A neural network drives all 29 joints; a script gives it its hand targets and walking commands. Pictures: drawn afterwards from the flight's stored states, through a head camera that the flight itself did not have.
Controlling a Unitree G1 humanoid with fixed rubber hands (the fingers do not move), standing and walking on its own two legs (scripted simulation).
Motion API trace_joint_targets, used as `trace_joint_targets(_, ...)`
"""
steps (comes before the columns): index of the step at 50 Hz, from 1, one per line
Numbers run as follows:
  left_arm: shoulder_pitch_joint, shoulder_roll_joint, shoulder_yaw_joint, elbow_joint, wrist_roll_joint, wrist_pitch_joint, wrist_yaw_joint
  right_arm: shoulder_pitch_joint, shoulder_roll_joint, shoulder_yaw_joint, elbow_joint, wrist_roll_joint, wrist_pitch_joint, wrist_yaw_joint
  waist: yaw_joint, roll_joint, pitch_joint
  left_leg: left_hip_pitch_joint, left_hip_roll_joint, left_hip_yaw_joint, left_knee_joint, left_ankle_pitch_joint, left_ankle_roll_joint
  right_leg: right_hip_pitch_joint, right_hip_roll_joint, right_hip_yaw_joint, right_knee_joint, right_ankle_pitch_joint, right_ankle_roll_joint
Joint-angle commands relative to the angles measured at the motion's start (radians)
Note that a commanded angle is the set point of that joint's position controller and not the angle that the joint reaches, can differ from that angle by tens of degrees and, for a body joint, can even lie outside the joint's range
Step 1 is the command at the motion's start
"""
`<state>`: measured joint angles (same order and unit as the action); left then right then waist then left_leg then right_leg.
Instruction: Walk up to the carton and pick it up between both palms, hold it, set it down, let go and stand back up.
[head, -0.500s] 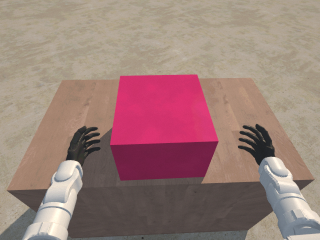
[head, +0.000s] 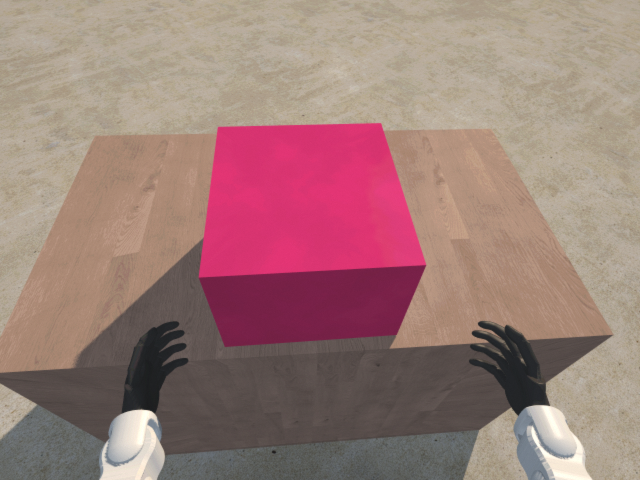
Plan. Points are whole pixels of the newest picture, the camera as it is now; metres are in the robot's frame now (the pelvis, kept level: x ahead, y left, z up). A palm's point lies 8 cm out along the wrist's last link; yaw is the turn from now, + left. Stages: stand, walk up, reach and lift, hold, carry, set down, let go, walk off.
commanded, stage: set down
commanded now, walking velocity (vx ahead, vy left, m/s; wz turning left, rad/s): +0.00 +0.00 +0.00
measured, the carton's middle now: (306, 230) +0.50 +0.04 -0.03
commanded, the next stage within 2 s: none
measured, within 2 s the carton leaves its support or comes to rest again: neither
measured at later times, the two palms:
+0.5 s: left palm (137, 437) +0.19 +0.24 -0.07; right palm (522, 455) +0.17 -0.24 -0.05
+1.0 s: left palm (141, 437) +0.19 +0.24 -0.08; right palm (501, 445) +0.18 -0.23 -0.08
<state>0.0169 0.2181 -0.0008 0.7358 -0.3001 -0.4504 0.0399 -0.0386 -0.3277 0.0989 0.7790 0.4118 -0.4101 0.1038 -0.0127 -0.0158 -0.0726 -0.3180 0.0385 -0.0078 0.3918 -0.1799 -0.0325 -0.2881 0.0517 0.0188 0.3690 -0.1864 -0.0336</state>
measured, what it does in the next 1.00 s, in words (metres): stands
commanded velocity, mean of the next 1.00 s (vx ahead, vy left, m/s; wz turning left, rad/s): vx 0.00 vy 0.00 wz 0.00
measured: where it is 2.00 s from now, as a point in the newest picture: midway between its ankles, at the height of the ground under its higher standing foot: outside the picture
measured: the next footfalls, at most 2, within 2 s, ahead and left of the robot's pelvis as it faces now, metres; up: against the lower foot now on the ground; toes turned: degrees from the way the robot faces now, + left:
none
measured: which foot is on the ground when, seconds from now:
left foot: down 0.00-1.00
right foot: down 0.00-1.00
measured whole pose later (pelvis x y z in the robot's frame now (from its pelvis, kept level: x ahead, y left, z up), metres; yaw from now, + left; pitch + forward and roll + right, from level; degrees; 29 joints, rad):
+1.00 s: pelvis +0.04 +0.01 +0.00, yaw -1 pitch +2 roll +0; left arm 0.26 0.22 0.03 0.45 -0.06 0.11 0.00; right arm 0.18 -0.22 0.04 0.81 0.17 -0.23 0.08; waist 0.02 -0.05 -0.06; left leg -0.17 0.03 0.01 0.41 -0.27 -0.02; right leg -0.15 0.05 0.04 0.40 -0.27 -0.03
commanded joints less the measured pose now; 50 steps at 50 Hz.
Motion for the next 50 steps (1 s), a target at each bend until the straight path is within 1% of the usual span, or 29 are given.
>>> trace_joint_targets(1,-0.074,0.136,0.022,-0.221,-0.004,-0.14,0.006,-0.06,-0.212,-0.061,-0.19,0.018,-0.145,0.015,-0.011,-0.001,-0.247,0.132,-0.061,0.036,0.033,0.204,-0.036,0.099,-0.004,0.04,-0.006,0.232,0.029)
trace_joint_targets(7,0.039,0.139,0.008,-0.218,-0.009,-0.112,-0.015,0.056,-0.201,-0.053,-0.183,0.013,-0.173,0.019,-0.015,-0.011,-0.165,0.095,-0.058,0.038,0.045,0.199,-0.044,0.1,-0.012,0.049,0.0,0.241,0.032)
trace_joint_targets(12,0.107,0.138,0.004,-0.216,-0.002,-0.095,-0.02,0.115,-0.181,-0.03,-0.164,0.02,-0.195,0.021,0.0,-0.014,-0.122,0.092,-0.056,0.034,0.059,0.225,-0.049,0.103,-0.011,0.051,0.011,0.269,0.03)
trace_joint_targets(17,0.162,0.127,-0.005,-0.216,0.014,-0.077,-0.019,0.165,-0.161,-0.022,-0.136,0.012,-0.207,0.024,0.016,0.005,-0.103,0.109,-0.053,0.035,0.073,0.242,-0.054,0.08,-0.007,0.05,0.015,0.258,0.022)
trace_joint_targets(22,0.198,0.128,-0.014,-0.236,0.03,-0.04,-0.016,0.207,-0.154,-0.034,-0.108,-0.012,-0.202,0.023,0.02,0.021,-0.093,0.133,-0.049,0.04,0.083,0.245,-0.061,0.041,-0.002,0.044,0.014,0.225,0.017)
trace_joint_targets(27,0.228,0.133,-0.011,-0.269,0.052,0.014,-0.014,0.239,-0.141,-0.052,-0.085,-0.047,-0.178,0.015,0.02,0.026,-0.095,0.156,-0.045,0.042,0.086,0.256,-0.066,0.02,0.004,0.036,0.011,0.207,0.015)
trace_joint_targets(28,0.178,0.117,0.034,-0.232,0.171,0.154,-0.005,0.154,-0.108,-0.044,0.127,-0.121,-0.077,0.027,0.051,0.153,-0.078,0.229,-0.036,0.044,-0.031,0.117,-0.085,0.049,-0.001,0.02,-0.027,0.033,-0.003)
trace_joint_targets(29,0.235,0.123,0.035,-0.336,0.189,0.224,0.012,0.184,-0.103,-0.112,0.012,-0.14,-0.031,0.043,0.055,0.111,-0.041,0.225,-0.033,0.046,-0.058,0.085,-0.087,0.034,0.01,0.002,-0.049,-0.006,0.006)
trace_joint_targets(30,0.226,0.119,0.017,-0.375,0.195,0.271,0.025,0.189,-0.109,-0.137,-0.004,-0.164,0.006,0.05,0.039,0.094,-0.026,0.217,-0.03,0.046,-0.074,0.042,-0.086,0.023,0.013,-0.005,-0.056,-0.03,0.009)
trace_joint_targets(31,0.211,0.132,0.016,-0.437,0.176,0.292,0.037,0.171,-0.107,-0.151,-0.089,-0.175,0.006,0.048,0.037,0.025,0.004,0.179,-0.034,0.053,-0.081,0.007,-0.077,0.017,0.023,-0.005,-0.052,-0.041,0.029)
trace_joint_targets(32,0.19,0.125,-0.005,-0.463,0.165,0.306,0.047,0.151,-0.115,-0.165,-0.109,-0.189,0.009,0.042,0.018,-0.006,-0.02,0.177,-0.035,0.058,-0.079,0.018,-0.071,0.018,0.037,-0.006,-0.044,-0.016,0.041)
trace_joint_targets(34,0.197,0.127,-0.018,-0.481,0.152,0.324,0.052,0.158,-0.125,-0.163,-0.138,-0.204,0.02,0.034,0.018,-0.016,-0.048,0.187,-0.038,0.063,-0.052,0.111,-0.054,0.046,0.046,0.005,-0.025,0.101,0.048)
trace_joint_targets(36,0.216,0.122,-0.01,-0.454,0.165,0.354,0.039,0.182,-0.112,-0.147,-0.121,-0.215,0.042,0.028,0.027,-0.006,-0.053,0.198,-0.045,0.063,-0.024,0.181,-0.044,0.074,0.036,0.015,-0.014,0.19,0.045)
trace_joint_targets(39,0.236,0.113,0.025,-0.414,0.195,0.428,0.011,0.19,-0.064,-0.124,-0.09,-0.231,0.088,0.01,0.039,0.003,-0.025,0.189,-0.053,0.056,-0.007,0.221,-0.033,0.097,0.009,0.024,-0.024,0.224,0.051)
trace_joint_targets(42,0.235,0.115,0.055,-0.411,0.216,0.493,-0.013,0.178,-0.035,-0.102,-0.09,-0.233,0.124,-0.012,0.044,-0.001,-0.022,0.194,-0.059,0.051,0.001,0.264,-0.021,0.117,-0.01,0.034,-0.028,0.287,0.062)
trace_joint_targets(46,0.223,0.126,0.085,-0.412,0.246,0.534,-0.037,0.159,-0.025,-0.089,-0.083,-0.232,0.145,-0.033,0.04,0.009,-0.042,0.203,-0.068,0.048,0.01,0.331,-0.014,0.156,-0.018,0.037,-0.012,0.413,0.068)
trace_joint_targets(48,0.211,0.129,0.095,-0.411,0.26,0.548,-0.044,0.15,-0.02,-0.091,-0.077,-0.239,0.154,-0.041,0.036,0.012,-0.046,0.202,-0.07,0.047,0.01,0.342,-0.011,0.165,-0.02,0.036,-0.007,0.441,0.069)
trace_joint_targets(50,0.198,0.129,0.1,-0.411,0.27,0.563,-0.049,0.141,-0.014,-0.097,-0.071,-0.251,0.165,-0.049,0.031,0.011,-0.048,0.203,-0.069,0.046,0.01,0.342,-0.009,0.164,-0.021,0.033,-0.007,0.443,0.069)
